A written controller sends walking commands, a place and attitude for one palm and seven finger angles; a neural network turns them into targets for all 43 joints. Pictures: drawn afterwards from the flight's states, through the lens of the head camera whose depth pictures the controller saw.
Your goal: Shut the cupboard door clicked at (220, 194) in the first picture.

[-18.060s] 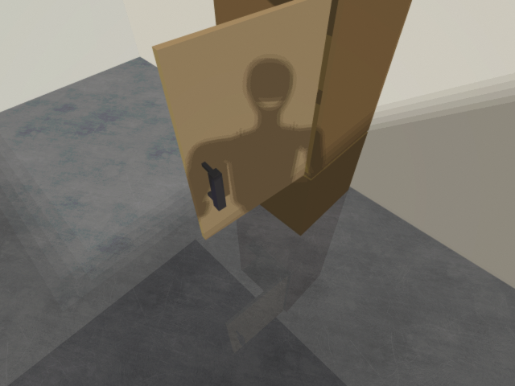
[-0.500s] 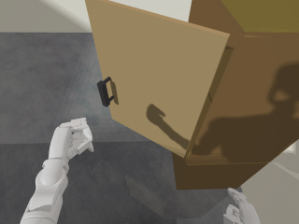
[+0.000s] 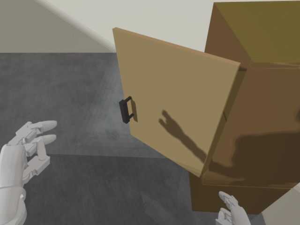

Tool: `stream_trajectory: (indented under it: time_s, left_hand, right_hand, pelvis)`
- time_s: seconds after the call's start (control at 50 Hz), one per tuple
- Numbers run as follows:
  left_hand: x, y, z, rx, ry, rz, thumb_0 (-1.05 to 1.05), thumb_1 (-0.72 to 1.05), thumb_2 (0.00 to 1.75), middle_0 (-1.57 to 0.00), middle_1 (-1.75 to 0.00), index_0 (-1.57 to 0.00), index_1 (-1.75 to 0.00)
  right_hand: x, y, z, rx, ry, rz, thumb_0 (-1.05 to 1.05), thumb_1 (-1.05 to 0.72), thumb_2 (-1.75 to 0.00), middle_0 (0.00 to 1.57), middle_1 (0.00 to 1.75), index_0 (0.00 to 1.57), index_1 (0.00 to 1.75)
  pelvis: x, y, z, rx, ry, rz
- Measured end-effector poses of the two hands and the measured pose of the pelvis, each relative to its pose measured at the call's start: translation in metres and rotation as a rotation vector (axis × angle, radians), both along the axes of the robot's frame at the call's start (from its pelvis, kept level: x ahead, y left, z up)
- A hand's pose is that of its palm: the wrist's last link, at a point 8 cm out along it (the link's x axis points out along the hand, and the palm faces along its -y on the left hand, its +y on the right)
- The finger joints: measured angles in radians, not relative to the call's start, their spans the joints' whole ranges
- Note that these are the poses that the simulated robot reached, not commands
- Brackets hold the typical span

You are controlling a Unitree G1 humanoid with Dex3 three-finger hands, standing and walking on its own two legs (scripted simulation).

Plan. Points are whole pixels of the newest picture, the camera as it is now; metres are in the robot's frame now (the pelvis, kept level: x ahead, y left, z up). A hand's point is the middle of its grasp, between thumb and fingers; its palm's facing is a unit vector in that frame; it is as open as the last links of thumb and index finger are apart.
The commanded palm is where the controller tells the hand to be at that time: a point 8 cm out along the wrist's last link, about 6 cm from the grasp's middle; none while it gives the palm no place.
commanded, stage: draw the hand back to the body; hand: left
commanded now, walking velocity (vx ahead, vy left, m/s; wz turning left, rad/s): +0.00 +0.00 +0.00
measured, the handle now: (127, 109) +0.61 +0.19 -0.10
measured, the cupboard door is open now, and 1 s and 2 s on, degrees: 56 56 56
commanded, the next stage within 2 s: step back with the hand held close in 0.46 s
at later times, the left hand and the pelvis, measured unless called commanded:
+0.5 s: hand (42, 167) +0.18 +0.23 +0.17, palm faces +0.43 -0.80 -0.41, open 7.4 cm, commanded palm +0.13 +0.27 +0.18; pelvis -0.01 -0.03 +0.00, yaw +0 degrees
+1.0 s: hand (34, 164) +0.18 +0.25 +0.17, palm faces +0.37 -0.76 -0.53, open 7.4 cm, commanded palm +0.12 +0.29 +0.18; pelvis -0.03 -0.01 -0.01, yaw -2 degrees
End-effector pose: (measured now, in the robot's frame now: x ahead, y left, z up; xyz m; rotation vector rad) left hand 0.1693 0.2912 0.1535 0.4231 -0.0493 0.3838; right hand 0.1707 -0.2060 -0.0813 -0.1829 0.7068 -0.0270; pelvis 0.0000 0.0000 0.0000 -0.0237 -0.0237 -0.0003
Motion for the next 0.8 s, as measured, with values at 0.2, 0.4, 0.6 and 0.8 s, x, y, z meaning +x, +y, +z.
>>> stream_trajectory:
  time_s: [0.2, 0.4, 0.6, 0.8]
  left_hand:
    - [-0.039, 0.005, 0.037, 0.116, -0.095, 0.067, 0.01, 0.90, 0.90, -0.30, -0.40, -0.30, -0.40]
    - [-0.037, -0.016, 0.012, 0.030, -0.053, 0.050, 0.01, 0.89, 0.90, -0.22, -0.31, -0.22, -0.31]
    - [-0.033, -0.024, 0.032, 0.094, -0.098, 0.030, 0.01, 0.89, 0.90, -0.22, -0.30, -0.21, -0.30]
    - [-0.027, -0.021, 0.019, 0.128, -0.065, 0.003, 0.01, 0.89, 0.90, -0.21, -0.30, -0.21, -0.30]
  right_hand:
    - [-0.004, -0.017, -0.001, -0.007, -0.022, -0.007, 0.01, -0.90, -0.90, 0.20, 0.30, 0.20, 0.30]
    - [-0.012, -0.033, 0.003, -0.028, -0.040, -0.019, 0.01, -0.90, -0.90, 0.20, 0.30, 0.20, 0.30]
    - [-0.012, -0.043, 0.002, -0.002, -0.058, -0.039, 0.01, -0.90, -0.90, 0.20, 0.30, 0.20, 0.30]
    - [-0.029, -0.066, -0.012, -0.048, 0.057, -0.118, 0.01, -0.90, -0.90, 0.20, 0.30, 0.20, 0.30]
  pelvis:
    - [-0.008, -0.007, 0.001, 0.007, -0.019, 0.004]
    - [-0.014, -0.021, 0.000, 0.015, -0.027, 0.000]
    - [-0.014, -0.031, 0.001, 0.020, -0.034, -0.008]
    - [-0.015, -0.025, -0.004, 0.003, 0.046, 0.000]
